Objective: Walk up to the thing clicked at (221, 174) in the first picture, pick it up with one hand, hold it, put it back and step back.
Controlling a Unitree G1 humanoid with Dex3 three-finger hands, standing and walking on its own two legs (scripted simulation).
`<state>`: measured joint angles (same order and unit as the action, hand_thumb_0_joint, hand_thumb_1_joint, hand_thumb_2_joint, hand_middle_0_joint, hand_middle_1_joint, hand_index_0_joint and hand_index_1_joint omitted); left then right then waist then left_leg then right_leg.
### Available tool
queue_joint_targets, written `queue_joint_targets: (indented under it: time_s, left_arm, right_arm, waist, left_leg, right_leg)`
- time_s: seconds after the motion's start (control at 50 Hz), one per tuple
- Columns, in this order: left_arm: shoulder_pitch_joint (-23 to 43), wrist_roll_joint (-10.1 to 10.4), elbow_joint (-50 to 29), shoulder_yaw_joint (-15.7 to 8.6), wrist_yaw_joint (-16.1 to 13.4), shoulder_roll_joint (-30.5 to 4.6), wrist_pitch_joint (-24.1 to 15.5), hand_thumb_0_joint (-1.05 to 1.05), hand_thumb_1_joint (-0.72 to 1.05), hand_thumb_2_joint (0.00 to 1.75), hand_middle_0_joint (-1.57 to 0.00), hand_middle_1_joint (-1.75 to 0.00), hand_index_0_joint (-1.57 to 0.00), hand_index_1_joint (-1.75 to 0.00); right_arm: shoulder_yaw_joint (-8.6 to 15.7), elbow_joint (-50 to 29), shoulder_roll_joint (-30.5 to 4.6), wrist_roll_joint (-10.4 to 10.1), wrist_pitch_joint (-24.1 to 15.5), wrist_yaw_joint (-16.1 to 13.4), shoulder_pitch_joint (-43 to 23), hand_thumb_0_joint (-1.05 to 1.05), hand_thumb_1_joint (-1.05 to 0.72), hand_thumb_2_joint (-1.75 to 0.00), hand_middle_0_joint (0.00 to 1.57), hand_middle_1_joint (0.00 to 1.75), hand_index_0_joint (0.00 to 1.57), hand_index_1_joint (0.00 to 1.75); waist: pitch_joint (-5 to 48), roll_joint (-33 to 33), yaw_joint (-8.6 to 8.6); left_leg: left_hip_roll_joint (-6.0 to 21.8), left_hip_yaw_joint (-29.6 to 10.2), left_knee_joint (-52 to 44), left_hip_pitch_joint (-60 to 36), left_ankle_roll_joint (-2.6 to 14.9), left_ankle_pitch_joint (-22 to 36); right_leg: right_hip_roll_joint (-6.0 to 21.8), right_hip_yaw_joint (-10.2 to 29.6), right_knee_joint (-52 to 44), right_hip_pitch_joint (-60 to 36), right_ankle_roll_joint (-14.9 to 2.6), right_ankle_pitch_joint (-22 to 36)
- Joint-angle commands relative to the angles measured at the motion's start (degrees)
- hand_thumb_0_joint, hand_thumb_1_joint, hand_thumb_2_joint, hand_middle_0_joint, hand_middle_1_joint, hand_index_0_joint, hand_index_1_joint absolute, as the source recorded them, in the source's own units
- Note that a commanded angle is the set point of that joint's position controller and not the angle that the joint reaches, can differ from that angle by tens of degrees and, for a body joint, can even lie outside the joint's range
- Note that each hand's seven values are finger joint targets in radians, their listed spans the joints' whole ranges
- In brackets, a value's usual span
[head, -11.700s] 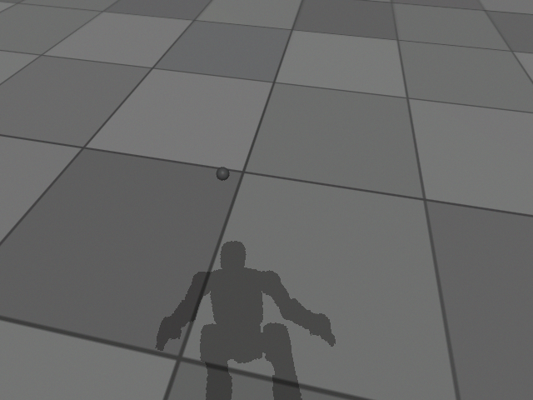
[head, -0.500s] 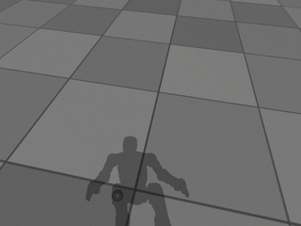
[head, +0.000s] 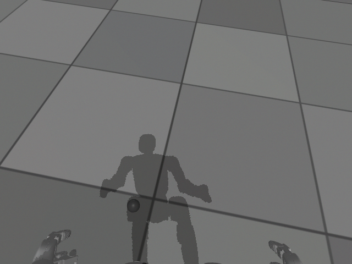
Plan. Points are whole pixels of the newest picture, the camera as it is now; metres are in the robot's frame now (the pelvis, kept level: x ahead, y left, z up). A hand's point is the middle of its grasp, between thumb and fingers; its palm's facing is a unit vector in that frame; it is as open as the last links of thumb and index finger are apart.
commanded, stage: rise first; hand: left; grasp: from above
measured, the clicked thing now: (133, 205) +0.42 +0.19 -0.74
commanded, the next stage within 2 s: none
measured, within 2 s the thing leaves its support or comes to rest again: neither
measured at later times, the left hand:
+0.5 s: hand (77, 261) +0.15 +0.26 -0.22, palm faces -0.13 -0.89 -0.43, open 13.9 cm
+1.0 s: hand (84, 257) +0.16 +0.27 -0.32, palm faces -0.38 -0.70 -0.60, open 14.2 cm
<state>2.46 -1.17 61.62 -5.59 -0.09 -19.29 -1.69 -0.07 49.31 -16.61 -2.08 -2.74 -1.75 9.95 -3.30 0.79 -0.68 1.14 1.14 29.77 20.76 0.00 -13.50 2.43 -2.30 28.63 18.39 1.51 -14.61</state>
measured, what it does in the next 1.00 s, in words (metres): lowers itself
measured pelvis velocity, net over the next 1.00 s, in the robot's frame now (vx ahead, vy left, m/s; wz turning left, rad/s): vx -0.03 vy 0.00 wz -0.02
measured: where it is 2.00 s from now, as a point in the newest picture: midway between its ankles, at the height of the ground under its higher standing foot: outside the picture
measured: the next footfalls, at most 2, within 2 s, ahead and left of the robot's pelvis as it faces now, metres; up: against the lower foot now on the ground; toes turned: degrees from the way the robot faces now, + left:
none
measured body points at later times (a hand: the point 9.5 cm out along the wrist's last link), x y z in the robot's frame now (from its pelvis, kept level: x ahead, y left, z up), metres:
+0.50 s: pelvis +0.00 +0.00 -0.07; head +0.11 +0.02 +0.37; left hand +0.16 +0.30 -0.19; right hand +0.16 -0.26 -0.17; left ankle +0.02 +0.12 -0.74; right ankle +0.00 -0.14 -0.74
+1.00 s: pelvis -0.03 +0.00 -0.18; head +0.12 +0.01 +0.25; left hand +0.18 +0.31 -0.29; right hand +0.17 -0.26 -0.27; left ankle +0.02 +0.12 -0.74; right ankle +0.00 -0.14 -0.74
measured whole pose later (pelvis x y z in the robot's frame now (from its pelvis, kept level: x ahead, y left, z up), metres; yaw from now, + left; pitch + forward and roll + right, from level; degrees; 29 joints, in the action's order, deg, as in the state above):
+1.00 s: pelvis -0.03 +0.00 -0.18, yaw -1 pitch +28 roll -2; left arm -4.3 -26.6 32.1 -7.1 -1.6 -23.3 2.0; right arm 2.3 32.5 -15.4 0.4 -11.5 0.4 6.3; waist 9.4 -0.1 -1.4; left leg 2.5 -1.5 88.6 81.1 -0.4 -35.5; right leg 2.2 -2.1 87.6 77.9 1.0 -37.4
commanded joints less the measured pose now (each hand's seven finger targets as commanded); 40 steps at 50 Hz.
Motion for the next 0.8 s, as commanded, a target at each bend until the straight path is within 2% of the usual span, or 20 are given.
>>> queue_joint_targets:
  time_s: [0.0, 0.04, 0.06, 0.08, 0.12, 0.14, 0.18, 0.22, 0.26, 0.28, 0.32, 0.42, 0.48, 0.5, 0.54, 0.62, 0.66, 0.72, 0.76, 0.78]
  left_arm:
    - [-6.16, -4.75, -3.72, -7.45, 1.16, -14.15, 0.24, 0.0, 0.03, 0.9, -0.13, -0.97, -0.16, -0.95]
    - [-5.52, -5.36, -8.27, -6.54, 0.75, -12.47, 2.16, 0.0, -0.12, 0.91, -0.13, -0.99, -0.15, -0.97]
    - [-5.39, -5.93, -8.32, -4.92, 0.63, -10.46, 3.64, 0.0, -0.19, 0.92, -0.13, -0.99, -0.14, -0.98]
    - [-3.67, -6.63, -9.62, -4.21, 0.51, -10.13, 4.98, 0.0, -0.27, 0.93, -0.14, -0.98, -0.14, -0.98]
    - [-1.75, -7.44, -11.5, -4.7, 0.21, -11.17, 6.84, 0.0, -0.43, 0.98, -0.12, -0.99, -0.1, -1.01]
    - [-3.37, -7.46, -11.66, -5.23, -0.13, -11.07, 7.55, 0.0, -0.5, 0.98, -0.12, -1.0, -0.1, -1.02]
    - [-3.33, -7.99, -13.68, -4.71, -0.48, -9.73, 8.15, 0.0, -0.55, 1.0, -0.09, -1.03, -0.07, -1.05]
    - [-3.96, -8.86, -15.52, -5.26, -0.67, -9.17, 7.74, 0.0, -0.55, 0.99, -0.08, -1.06, -0.07, -1.07]
    - [-1.73, -9.49, -21.52, -6.85, -1.01, -11.15, 6.37, 0.0, -0.55, 1.0, -0.07, -1.06, -0.06, -1.07]
    - [-4.35, -9.84, -23.24, -7.25, -1.11, -11.0, 6.05, 0.0, -0.54, 1.0, -0.07, -1.07, -0.06, -1.08]
    - [-6.39, -10.68, -27.54, -7.21, -1.25, -10.93, 5.61, 0.0, -0.54, 1.01, -0.08, -1.08, -0.07, -1.09]
    - [-13.18, -11.9, -34.15, -7.28, -0.97, -10.65, 7.32, 0.0, -0.55, 1.02, -0.08, -1.06, -0.06, -1.08]
    - [-15.09, -12.86, -38.3, -6.22, -0.8, -9.96, 9.15, 0.0, -0.56, 1.03, -0.07, -1.05, -0.05, -1.08]
    - [-15.69, -12.61, -37.85, -6.14, -0.73, -9.36, 9.75, 0.0, -0.56, 1.03, -0.07, -1.05, -0.05, -1.08]
    - [-16.41, -13.37, -38.66, -5.81, -0.88, -8.9, 10.53, 0.0, -0.57, 1.03, -0.08, -1.06, -0.05, -1.08]
    - [-17.61, -14.41, -40.08, -6.13, -1.03, -8.98, 10.78, 0.0, -0.57, 1.02, -0.08, -1.05, -0.06, -1.07]
    - [-19.71, -14.84, -41.72, -6.31, -0.92, -9.13, 10.6, 0.0, -0.57, 1.01, -0.08, -1.06, -0.07, -1.07]
    - [-20.77, -15.48, -44.53, -6.4, -1.06, -9.18, 10.18, 0.0, -0.59, 1.01, -0.09, -1.05, -0.07, -1.07]
    - [-16.4, -16.49, -45.07, -6.55, -1.36, -10.7, 9.4, 0.0, -0.58, 1.01, -0.09, -1.06, -0.07, -1.07]
    - [-14.56, -17.81, -44.05, -6.11, -1.43, -11.25, 8.72, 0.0, -0.59, 1.02, -0.09, -1.05, -0.06, -1.08]
  right_arm:
    - [5.42, -8.27, -8.93, 1.13, -1.37, -0.36, 5.75, 0.0, -0.9, -0.9, 0.2, 0.3, 0.2, 0.3]
    - [5.22, -11.07, -7.89, 1.06, -1.59, -0.32, 4.54, 0.0, -0.89, -0.9, 0.2, 0.3, 0.2, 0.3]
    - [4.88, -12.14, -7.63, 0.81, -1.59, -0.19, 3.53, 0.0, -0.89, -0.9, 0.2, 0.3, 0.2, 0.3]
    - [4.82, -13.28, -7.73, 0.66, -1.69, -0.13, 2.76, 0.0, -0.88, -0.9, 0.2, 0.3, 0.2, 0.3]
    - [5.08, -15.82, -7.89, 0.46, -2.0, 0.03, 1.42, 0.0, -0.9, -0.9, 0.2, 0.3, 0.2, 0.3]
    - [4.91, -16.36, -7.63, 0.52, -2.27, 0.19, 1.65, 0.0, -0.88, -0.9, 0.2, 0.3, 0.2, 0.3]
    - [4.91, -17.3, -7.13, 0.65, -2.96, 0.35, 2.33, 0.0, -0.88, -0.9, 0.2, 0.3, 0.2, 0.3]
    - [5.27, -17.75, -6.97, 0.91, -3.94, 0.38, 3.54, 0.0, -0.88, -0.9, 0.2, 0.3, 0.2, 0.3]
    - [5.62, -18.44, -6.65, 1.23, -4.98, 0.39, 3.72, 0.0, -0.87, -0.89, 0.2, 0.3, 0.2, 0.3]
    - [5.6, -19.04, -6.32, 1.28, -5.4, 0.33, 3.77, 0.0, -0.86, -0.89, 0.2, 0.3, 0.2, 0.3]
    - [5.84, -19.87, -6.19, 1.45, -6.04, 0.12, 4.03, 0.0, -0.87, -0.89, 0.2, 0.3, 0.2, 0.3]
    - [6.19, -21.01, -6.28, 1.76, -6.55, -0.25, 3.21, 0.0, -0.87, -0.9, 0.2, 0.3, 0.2, 0.3]
    - [5.96, -21.8, -5.9, 1.8, -6.8, -0.26, 3.31, 0.0, -0.86, -0.89, 0.2, 0.3, 0.2, 0.3]
    - [5.81, -21.91, -6.14, 1.87, -6.89, -0.24, 2.73, 0.0, -0.86, -0.89, 0.2, 0.3, 0.2, 0.3]
    - [5.61, -22.69, -5.91, 1.85, -7.24, -0.17, 2.5, 0.0, -0.87, -0.89, 0.2, 0.3, 0.2, 0.3]
    - [5.28, -24.07, -5.63, 2.04, -7.94, 0.16, 1.02, 0.0, -0.89, -0.9, 0.2, 0.3, 0.2, 0.3]
    - [5.32, -24.83, -5.45, 1.94, -8.25, 0.41, 1.01, 0.0, -0.9, -0.9, 0.2, 0.3, 0.2, 0.3]
    - [5.41, -25.61, -5.26, 1.84, -8.75, 0.76, 0.4, 0.0, -0.89, -0.9, 0.2, 0.3, 0.2, 0.3]
    - [5.48, -25.24, -5.89, 1.9, -9.04, 0.88, -0.21, 0.0, -0.9, -0.9, 0.2, 0.3, 0.2, 0.3]
    - [5.39, -24.97, -5.81, 1.77, -9.28, 0.78, -0.57, 0.0, -0.89, -0.9, 0.2, 0.3, 0.2, 0.3]
  waist:
    - [21.07, -4.1, 2.59]
    - [20.82, -5.13, 2.78]
    - [18.2, -5.74, 2.27]
    - [16.66, -4.95, 1.57]
    - [15.26, -1.83, 0.7]
    - [14.75, -1.59, 1.11]
    - [14.49, -0.67, 0.25]
    - [16.28, -0.09, -0.24]
    - [18.81, -2.6, -0.12]
    - [20.6, -3.02, 0.42]
    - [23.05, -3.77, -0.06]
    - [25.19, -6.08, -0.34]
    - [26.7, -6.45, -0.35]
    - [25.68, -5.61, -1.17]
    - [25.51, -4.8, -1.29]
    - [24.61, -4.96, -0.72]
    - [26.82, -4.99, -0.37]
    - [28.0, -5.39, -0.17]
    - [27.56, -5.93, -0.89]
    - [27.4, -5.95, -1.54]
  left_leg:
    - [-2.04, 0.73, 4.46, -2.35, -0.17, 11.88]
    - [-2.03, 0.87, 4.12, -1.36, -0.48, 11.98]
    - [-1.81, 0.55, 4.24, -0.09, -0.79, 11.02]
    - [-1.42, 0.11, 4.74, 1.11, -0.75, 9.72]
    - [-0.98, -0.37, 6.94, 4.53, -0.33, 6.54]
    - [-0.96, -0.39, 7.91, 6.61, -0.24, 4.6]
    - [-0.88, -0.36, 10.55, 9.35, 0.04, 2.2]
    - [-0.68, -0.42, 13.91, 10.94, 0.16, 2.52]
    - [-0.39, -0.73, 17.36, 12.71, 0.02, 2.56]
    - [-0.38, -0.81, 18.61, 13.05, 0.1, 3.29]
    - [-0.39, -0.61, 21.27, 13.82, 0.22, 4.57]
    - [0.57, -2.13, 23.87, 13.92, -0.17, 8.73]
    - [0.53, -1.97, 26.02, 15.07, 0.02, 7.96]
    - [0.67, -2.21, 26.55, 16.37, -0.05, 7.29]
    - [0.59, -2.33, 28.26, 18.5, 0.21, 6.68]
    - [0.68, -3.44, 30.7, 23.42, 0.08, 3.2]
    - [0.44, -2.97, 32.53, 24.13, 0.21, 4.21]
    - [0.04, -2.71, 34.8, 26.65, 0.29, 1.87]
    - [0.38, -3.63, 36.46, 29.23, 0.17, -0.14]
    - [0.26, -3.53, 38.1, 30.95, 0.37, -1.04]
  right_leg:
    - [-2.15, 0.19, 4.73, -0.89, -2.9, 11.66]
    - [-2.36, 0.22, 4.59, -0.61, -2.84, 10.97]
    - [-2.65, -0.13, 4.91, 1.83, -3.02, 9.57]
    - [-2.87, -0.47, 5.22, 3.83, -3.1, 7.92]
    - [-3.13, -0.78, 6.77, 6.55, -2.9, 4.57]
    - [-3.2, -0.89, 7.65, 7.73, -2.87, 2.67]
    - [-3.3, -0.75, 10.0, 11.46, -2.78, 0.51]
    - [-3.33, -0.65, 13.67, 14.07, -2.67, 0.83]
    - [-3.17, -0.38, 17.54, 17.25, -2.72, 0.62]
    - [-3.04, -0.25, 18.99, 17.88, -2.83, 1.3]
    - [-2.98, 0.18, 21.55, 19.72, -2.68, 2.78]
    - [-2.95, -0.16, 25.19, 23.38, -2.8, 3.51]
    - [-2.77, 0.11, 26.48, 24.38, -2.71, 3.53]
    - [-2.92, -0.14, 27.03, 25.39, -2.65, 2.67]
    - [-2.81, -0.3, 28.25, 26.81, -2.59, 2.33]
    - [-2.96, -0.69, 32.09, 31.77, -2.78, -1.18]
    - [-2.99, -0.67, 33.78, 32.38, -2.88, -0.44]
    - [-3.03, -0.33, 35.75, 34.33, -2.84, -1.37]
    - [-2.95, -0.23, 38.64, 38.44, -2.87, -3.16]
    - [-3.02, -0.13, 39.69, 40.36, -2.9, -3.7]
